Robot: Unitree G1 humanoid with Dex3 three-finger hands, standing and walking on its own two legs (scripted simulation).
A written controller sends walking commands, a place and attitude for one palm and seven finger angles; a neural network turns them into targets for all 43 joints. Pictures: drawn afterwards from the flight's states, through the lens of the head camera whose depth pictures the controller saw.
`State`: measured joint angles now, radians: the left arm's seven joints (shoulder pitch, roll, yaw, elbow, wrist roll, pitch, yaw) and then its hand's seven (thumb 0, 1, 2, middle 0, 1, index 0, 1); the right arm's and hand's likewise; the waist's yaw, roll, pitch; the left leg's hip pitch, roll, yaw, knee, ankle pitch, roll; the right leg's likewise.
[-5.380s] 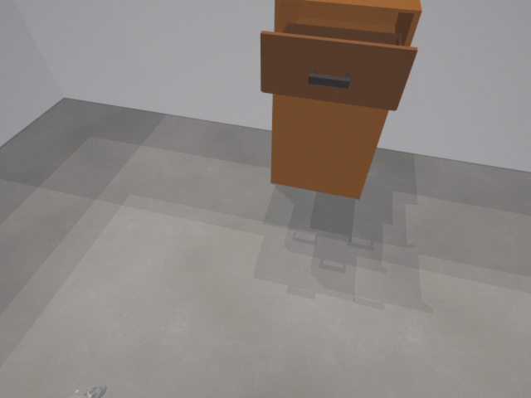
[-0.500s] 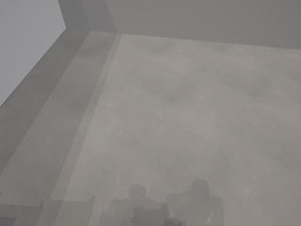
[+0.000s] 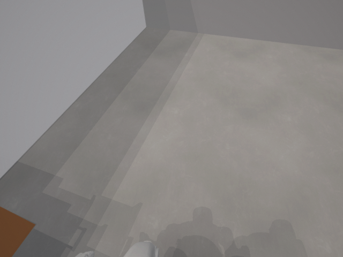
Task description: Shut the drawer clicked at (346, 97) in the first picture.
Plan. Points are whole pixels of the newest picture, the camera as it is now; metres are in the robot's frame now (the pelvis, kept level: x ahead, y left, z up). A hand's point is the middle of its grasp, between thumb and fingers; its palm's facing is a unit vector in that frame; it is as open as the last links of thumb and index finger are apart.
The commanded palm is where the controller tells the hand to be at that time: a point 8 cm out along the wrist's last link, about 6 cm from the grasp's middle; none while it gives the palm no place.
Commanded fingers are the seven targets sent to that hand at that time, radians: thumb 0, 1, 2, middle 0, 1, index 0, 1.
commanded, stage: turn to face it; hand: left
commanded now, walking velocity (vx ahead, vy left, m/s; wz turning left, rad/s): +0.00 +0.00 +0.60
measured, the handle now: out of the picture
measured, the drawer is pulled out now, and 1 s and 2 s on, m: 0.28 0.28 0.28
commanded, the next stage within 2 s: take the last steps up to it in 1.84 s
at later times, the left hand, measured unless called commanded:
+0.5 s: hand out of the picture -0.05 +0.27 -0.17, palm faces +0.34 -0.90 -0.27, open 7.4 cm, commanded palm none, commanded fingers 0.00 0.90 0.90 -0.20 -0.30 -0.20 -0.30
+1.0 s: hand out of the picture -0.05 +0.20 -0.14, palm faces +0.55 -0.79 -0.26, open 7.4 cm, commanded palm none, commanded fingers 0.00 0.90 0.90 -0.20 -0.30 -0.20 -0.30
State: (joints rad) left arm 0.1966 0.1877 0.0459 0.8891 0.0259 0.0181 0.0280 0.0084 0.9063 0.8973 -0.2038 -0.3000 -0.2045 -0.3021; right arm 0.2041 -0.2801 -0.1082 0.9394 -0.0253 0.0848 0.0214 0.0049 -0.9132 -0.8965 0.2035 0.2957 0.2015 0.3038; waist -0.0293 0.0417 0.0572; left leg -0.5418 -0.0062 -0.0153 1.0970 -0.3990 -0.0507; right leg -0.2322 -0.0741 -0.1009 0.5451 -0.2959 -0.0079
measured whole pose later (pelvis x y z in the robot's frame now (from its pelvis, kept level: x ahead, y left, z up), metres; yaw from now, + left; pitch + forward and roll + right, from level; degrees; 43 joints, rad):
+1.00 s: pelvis -0.02 -0.01 +0.00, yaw +36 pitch -1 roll +2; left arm 0.20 0.17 0.02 0.86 0.03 0.01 0.02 0.01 0.90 0.90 -0.21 -0.30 -0.21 -0.30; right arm 0.21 -0.27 -0.10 0.95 -0.02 0.09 0.03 0.01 -0.91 -0.90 0.20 0.30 0.20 0.30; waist -0.04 0.02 0.09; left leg -0.49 0.03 0.01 1.09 -0.40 -0.08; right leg -0.20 -0.11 -0.17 0.51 -0.30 0.00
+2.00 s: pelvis -0.04 -0.01 +0.00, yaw +66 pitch -2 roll +1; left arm 0.27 0.18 0.03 0.94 0.04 0.01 0.02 0.01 0.90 0.90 -0.21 -0.30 -0.21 -0.30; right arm 0.18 -0.24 -0.07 0.99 -0.01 0.08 0.01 0.00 -0.91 -0.90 0.20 0.30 0.20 0.30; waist 0.02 0.00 0.07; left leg -0.32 0.02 0.01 0.81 -0.46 -0.05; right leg -0.23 -0.11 -0.15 0.51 -0.23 0.00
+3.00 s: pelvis +0.09 +0.18 +0.00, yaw +68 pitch -1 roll -2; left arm 0.34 0.15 0.03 1.11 0.03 -0.06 0.01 0.00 0.92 0.90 -0.20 -0.30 -0.20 -0.30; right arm 0.15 -0.18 -0.06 1.00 -0.03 -0.02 0.02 0.00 -0.92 -0.90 0.20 0.29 0.20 0.30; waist 0.03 0.01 0.02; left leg -0.43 0.10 0.10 0.68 -0.25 -0.02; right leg -0.08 0.00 -0.16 0.39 -0.28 -0.01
